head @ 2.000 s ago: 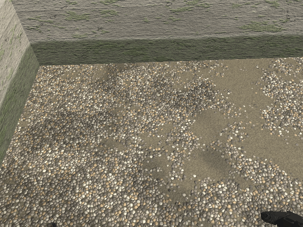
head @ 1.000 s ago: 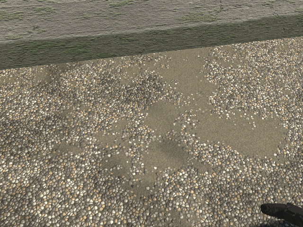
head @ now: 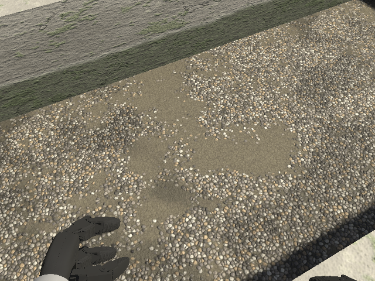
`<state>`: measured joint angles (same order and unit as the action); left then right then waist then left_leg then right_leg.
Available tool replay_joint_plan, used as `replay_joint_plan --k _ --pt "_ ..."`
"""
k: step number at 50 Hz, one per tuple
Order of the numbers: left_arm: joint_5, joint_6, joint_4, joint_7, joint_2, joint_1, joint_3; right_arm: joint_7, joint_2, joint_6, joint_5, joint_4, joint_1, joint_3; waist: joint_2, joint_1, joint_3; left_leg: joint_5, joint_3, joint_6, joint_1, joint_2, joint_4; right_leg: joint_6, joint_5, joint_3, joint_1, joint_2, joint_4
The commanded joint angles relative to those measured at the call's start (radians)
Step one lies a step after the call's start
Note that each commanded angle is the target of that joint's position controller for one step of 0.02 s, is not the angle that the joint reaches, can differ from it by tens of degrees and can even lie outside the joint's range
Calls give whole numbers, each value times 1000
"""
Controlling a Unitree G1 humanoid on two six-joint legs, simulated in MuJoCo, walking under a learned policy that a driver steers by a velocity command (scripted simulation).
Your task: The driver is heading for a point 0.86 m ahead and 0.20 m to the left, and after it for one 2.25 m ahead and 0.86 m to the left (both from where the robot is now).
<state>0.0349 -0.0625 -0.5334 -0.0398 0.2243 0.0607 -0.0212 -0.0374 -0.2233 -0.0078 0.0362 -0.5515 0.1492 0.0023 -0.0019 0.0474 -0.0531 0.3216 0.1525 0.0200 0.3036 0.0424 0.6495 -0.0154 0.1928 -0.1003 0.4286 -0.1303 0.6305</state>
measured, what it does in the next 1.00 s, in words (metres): stands, turning left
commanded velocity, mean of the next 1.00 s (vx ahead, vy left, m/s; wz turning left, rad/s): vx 1.00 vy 0.00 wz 0.53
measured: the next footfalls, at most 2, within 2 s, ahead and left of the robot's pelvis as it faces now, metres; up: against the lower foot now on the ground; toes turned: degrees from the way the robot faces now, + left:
left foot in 1.56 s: +0.00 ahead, +0.08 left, +0.00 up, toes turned +30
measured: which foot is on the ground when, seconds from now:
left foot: down 0.00-1.00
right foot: down 0.00-1.00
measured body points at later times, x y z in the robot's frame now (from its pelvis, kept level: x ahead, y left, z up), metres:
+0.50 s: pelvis +0.03 -0.04 +0.01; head +0.04 -0.01 +0.45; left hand +0.22 +0.24 -0.05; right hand +0.28 -0.21 -0.06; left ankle +0.02 +0.11 -0.72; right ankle +0.10 -0.07 -0.72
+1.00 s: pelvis +0.01 -0.04 +0.00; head +0.01 -0.03 +0.45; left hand +0.15 +0.23 -0.06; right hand +0.25 -0.17 -0.09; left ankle +0.02 +0.11 -0.72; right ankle +0.10 -0.07 -0.72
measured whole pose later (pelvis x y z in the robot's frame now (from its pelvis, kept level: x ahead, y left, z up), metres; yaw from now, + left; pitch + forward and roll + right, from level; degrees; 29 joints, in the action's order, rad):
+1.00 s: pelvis +0.01 -0.04 +0.00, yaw +22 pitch -3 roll +0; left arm -0.01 -0.03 -0.54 0.00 0.20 -0.05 0.00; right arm -0.02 -0.15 0.05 -0.03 -0.61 0.13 -0.05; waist 0.03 0.04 -0.05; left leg 0.27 -0.20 0.00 0.36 -0.09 0.68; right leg -0.08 0.27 0.31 0.34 0.06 0.65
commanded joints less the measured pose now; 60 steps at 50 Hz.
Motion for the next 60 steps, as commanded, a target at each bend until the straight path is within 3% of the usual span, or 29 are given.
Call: replay_joint_plan --k 1,3,6,7,10,11,13,16,22,26,27,32,35,36,37,42,44,45,47,49,50,53,54,55,56,58,60 --pt "-29 34 103 -21 53 111 14 6 -66 -33 -39 114 -213 7 -106 -67 153 210 -304 55 48 175 -295 19 13 10 -142 90 -22" --pt "-39 40 94 -24 56 81 12 7 -72 -33 -55 104 -187 4 -48 -84 167 165 -214 33 76 108 -254 11 62 15 -225 107 -84" --pt "-39 29 99 -2 114 73 16 0 -43 -8 -70 77 -122 8 182 -96 152 18 -91 -5 29 -34 -29 18 255 -144 -189 215 -302" --pt "-40 29 107 8 111 101 15 1 -39 -1 -75 69 -109 8 193 -87 129 6 -111 -1 59 -46 -13 25 268 -181 -190 243 -331" --pt "-37 36 118 29 90 133 14 3 -46 3 -68 37 -53 13 124 -54 145 -31 -126 26 -4 -51 -40 55 237 -122 -183 249 -344" --pt "-42 36 111 44 79 119 12 18 -34 8 -61 30 -59 10 102 -57 141 -42 -139 37 -42 -50 -63 84 190 -90 -184 236 -351" --pt "-45 42 111 56 70 118 14 26 -31 17 -62 22 -57 9 85 -46 143 -50 -157 49 -57 -51 -73 109 126 -20 -211 214 -325" --pt "-41 38 109 59 54 114 17 20 -28 25 -63 28 -95 11 39 -47 137 -78 -195 59 -35 -51 -75 111 47 64 -251 200 -264" --pt "-32 47 102 70 81 96 42 15 -50 47 -78 43 -107 20 20 -18 108 -47 -244 83 22 -64 -88 123 16 166 -284 208 -220" --pt "-37 48 97 62 78 57 53 8 -76 64 -79 61 -147 26 -63 -15 106 -69 -341 113 109 -59 -125 105 -20 229 -343 177 -103" --pt "-52 49 95 57 81 32 54 11 -72 64 -74 60 -125 19 -36 -18 107 -146 -342 110 102 -63 -98 109 -54 245 -327 176 -105" --pt "-50 44 84 58 106 -5 70 20 -80 68 -86 54 -95 23 17 0 136 -172 -326 120 148 -91 -24 77 44 261 -340 238 -109" --pt "-52 45 84 60 82 -5 62 20 -61 63 -76 45 -83 10 -12 8 145 -172 -331 124 141 -88 -35 64 92 283 -307 245 -91" --pt "-48 45 95 53 39 12 47 24 -43 64 -69 40 -74 2 -24 15 142 -180 -341 117 169 -86 -55 73 38 288 -328 239 -67" --pt "-46 47 99 47 33 9 44 26 -40 62 -64 38 -73 -3 -34 11 141 -189 -360 114 176 -80 -70 72 42 294 -327 231 -51" --pt "-51 54 109 33 36 -6 41 28 -49 55 -60 40 -82 -14 -53 3 135 -115 -418 97 254 -66 -137 60 80 288 -361 222 -34" --pt "-50 54 109 33 32 -13 39 29 -42 51 -58 37 -80 -19 -37 -2 133 -63 -407 90 275 -71 -147 56 95 280 -377 235 -49" --pt "-51 55 97 39 69 -29 52 25 -53 47 -63 38 -82 -17 -36 -7 128 -20 -407 94 261 -75 -148 46 148 281 -351 239 -69" --pt "-50 52 95 43 60 -23 48 23 -39 44 -64 35 -76 -21 -13 -5 113 8 -381 89 272 -85 -140 42 172 271 -343 255 -95" --pt "-47 48 93 45 57 -19 46 25 -22 43 -61 30 -67 -27 30 -4 105 3 -337 78 259 -101 -104 39 220 253 -314 284 -139" --pt "-34 46 98 49 71 1 53 21 -27 42 -69 30 -84 -22 36 2 108 41 -313 72 270 -111 -103 33 256 230 -324 304 -165" --pt "-28 41 100 55 80 22 55 23 -3 43 -57 21 -83 -28 88 11 100 5 -247 63 185 -112 -12 31 332 207 -214 357 -245" --pt "-17 43 110 47 100 45 58 17 -15 42 -65 15 -67 -22 94 19 98 35 -217 56 158 -118 18 36 375 205 -158 365 -266" --pt "-17 44 110 45 97 44 56 17 -12 42 -58 1 -42 -21 84 27 110 48 -208 57 129 -117 30 38 413 209 -139 368 -273" --pt "-4 41 115 41 105 41 58 19 -10 40 -69 -11 -15 -19 84 28 117 123 -195 70 120 -124 14 52 488 213 -123 368 -301" --pt "-5 34 107 34 112 11 57 26 -32 43 -55 -35 5 -8 4 20 66 208 -216 83 176 -124 -55 44 524 232 -132 340 -275" --pt "-12 25 103 23 95 -17 52 33 -51 43 -52 -38 -10 0 -101 -1 51 300 -300 95 285 -92 -184 41 457 262 -229 293 -177"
